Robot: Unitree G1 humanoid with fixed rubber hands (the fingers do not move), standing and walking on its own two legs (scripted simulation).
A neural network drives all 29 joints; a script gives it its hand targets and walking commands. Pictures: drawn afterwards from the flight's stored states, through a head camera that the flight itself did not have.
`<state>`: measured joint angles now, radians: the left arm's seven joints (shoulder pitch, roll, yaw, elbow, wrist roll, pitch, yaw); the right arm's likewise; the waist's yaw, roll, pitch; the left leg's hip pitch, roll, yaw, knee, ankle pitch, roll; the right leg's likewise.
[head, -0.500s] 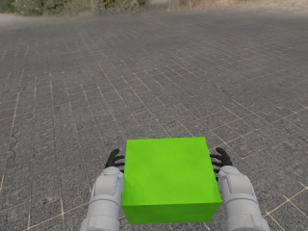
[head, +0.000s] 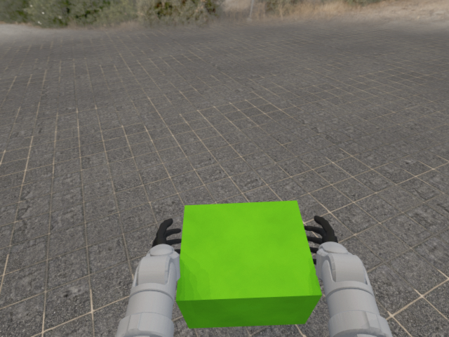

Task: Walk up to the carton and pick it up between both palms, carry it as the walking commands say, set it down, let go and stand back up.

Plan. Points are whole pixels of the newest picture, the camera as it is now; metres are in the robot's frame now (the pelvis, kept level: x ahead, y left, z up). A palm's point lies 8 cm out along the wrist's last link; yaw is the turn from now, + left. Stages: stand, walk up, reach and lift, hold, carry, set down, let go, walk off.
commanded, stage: hold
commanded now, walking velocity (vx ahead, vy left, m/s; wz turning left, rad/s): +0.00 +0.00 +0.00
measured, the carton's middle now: (243, 263) +0.30 +0.00 -0.03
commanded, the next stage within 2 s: carry in 1.16 s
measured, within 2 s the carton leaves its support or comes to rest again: neither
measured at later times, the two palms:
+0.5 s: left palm (160, 252) +0.28 +0.16 +0.03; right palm (327, 254) +0.28 -0.16 +0.04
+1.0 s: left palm (162, 253) +0.27 +0.16 +0.03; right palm (328, 253) +0.28 -0.16 +0.04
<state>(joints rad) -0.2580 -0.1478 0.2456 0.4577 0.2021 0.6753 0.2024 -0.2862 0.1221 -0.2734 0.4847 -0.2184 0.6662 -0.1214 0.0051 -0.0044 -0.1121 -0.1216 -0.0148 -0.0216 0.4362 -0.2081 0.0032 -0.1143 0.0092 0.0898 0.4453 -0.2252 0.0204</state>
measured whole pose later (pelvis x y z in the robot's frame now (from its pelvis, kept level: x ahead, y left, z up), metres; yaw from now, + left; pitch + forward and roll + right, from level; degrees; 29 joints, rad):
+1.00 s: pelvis +0.01 +0.00 +0.00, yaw +0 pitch -5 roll +0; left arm -0.22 -0.14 0.21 0.41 0.18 0.68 0.20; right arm -0.24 0.13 -0.26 0.41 -0.22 0.68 -0.12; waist 0.00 0.00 -0.11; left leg -0.11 -0.02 -0.02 0.39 -0.19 0.01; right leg -0.10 0.00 0.10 0.41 -0.21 0.02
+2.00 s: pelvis -0.27 -0.06 -0.04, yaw +43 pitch +1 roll -2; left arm -0.28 -0.16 0.18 -0.23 0.13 1.21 0.24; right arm -0.31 0.16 -0.22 -0.18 -0.09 1.18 -0.20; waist 0.00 -0.04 0.03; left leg -0.58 -0.08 -0.07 0.71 -0.14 0.04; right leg -0.62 -0.07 0.00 1.11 -0.49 0.03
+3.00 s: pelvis -0.63 -0.43 -0.04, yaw +99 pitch +1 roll -2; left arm -0.28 -0.16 0.18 -0.19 0.10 1.19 0.26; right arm -0.30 0.16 -0.23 -0.17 -0.09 1.17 -0.20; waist 0.04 -0.02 0.09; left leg -0.61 -0.12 -0.12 0.63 -0.04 0.01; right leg -0.61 -0.02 0.00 1.13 -0.40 0.02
